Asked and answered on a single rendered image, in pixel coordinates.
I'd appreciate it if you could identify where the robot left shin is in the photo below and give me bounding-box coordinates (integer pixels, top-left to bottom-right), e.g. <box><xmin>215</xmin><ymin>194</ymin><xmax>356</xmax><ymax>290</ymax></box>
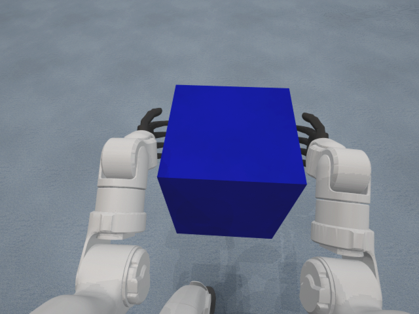
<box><xmin>190</xmin><ymin>281</ymin><xmax>209</xmax><ymax>293</ymax></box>

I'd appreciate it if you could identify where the right robot forearm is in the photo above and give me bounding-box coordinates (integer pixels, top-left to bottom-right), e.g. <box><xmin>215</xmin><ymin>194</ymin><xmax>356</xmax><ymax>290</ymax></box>
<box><xmin>305</xmin><ymin>138</ymin><xmax>382</xmax><ymax>299</ymax></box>

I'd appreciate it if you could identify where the left robot forearm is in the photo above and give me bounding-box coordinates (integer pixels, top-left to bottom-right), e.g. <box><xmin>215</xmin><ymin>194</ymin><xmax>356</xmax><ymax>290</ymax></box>
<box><xmin>75</xmin><ymin>130</ymin><xmax>158</xmax><ymax>291</ymax></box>

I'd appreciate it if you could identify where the carton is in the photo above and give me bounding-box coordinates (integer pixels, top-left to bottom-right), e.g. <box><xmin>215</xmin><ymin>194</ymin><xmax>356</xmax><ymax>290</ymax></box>
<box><xmin>157</xmin><ymin>85</ymin><xmax>307</xmax><ymax>239</ymax></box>

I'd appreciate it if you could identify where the robot left thigh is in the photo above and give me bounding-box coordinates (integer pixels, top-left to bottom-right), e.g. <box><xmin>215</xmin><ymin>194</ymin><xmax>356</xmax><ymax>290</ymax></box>
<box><xmin>159</xmin><ymin>285</ymin><xmax>211</xmax><ymax>314</ymax></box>

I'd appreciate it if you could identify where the robot left hand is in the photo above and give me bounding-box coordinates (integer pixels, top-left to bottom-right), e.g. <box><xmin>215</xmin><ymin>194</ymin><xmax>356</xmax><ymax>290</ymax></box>
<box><xmin>137</xmin><ymin>108</ymin><xmax>169</xmax><ymax>159</ymax></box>

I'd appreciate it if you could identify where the robot right upper arm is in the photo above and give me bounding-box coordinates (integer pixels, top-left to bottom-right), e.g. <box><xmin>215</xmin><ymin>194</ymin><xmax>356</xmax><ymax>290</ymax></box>
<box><xmin>299</xmin><ymin>256</ymin><xmax>410</xmax><ymax>314</ymax></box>

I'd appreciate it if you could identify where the robot left upper arm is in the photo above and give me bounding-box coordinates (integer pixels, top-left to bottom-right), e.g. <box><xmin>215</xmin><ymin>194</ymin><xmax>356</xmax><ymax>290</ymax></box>
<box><xmin>29</xmin><ymin>243</ymin><xmax>150</xmax><ymax>314</ymax></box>

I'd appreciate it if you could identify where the robot right hand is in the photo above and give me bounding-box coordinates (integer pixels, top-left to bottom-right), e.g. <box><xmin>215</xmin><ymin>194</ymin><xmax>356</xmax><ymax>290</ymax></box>
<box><xmin>296</xmin><ymin>113</ymin><xmax>329</xmax><ymax>167</ymax></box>

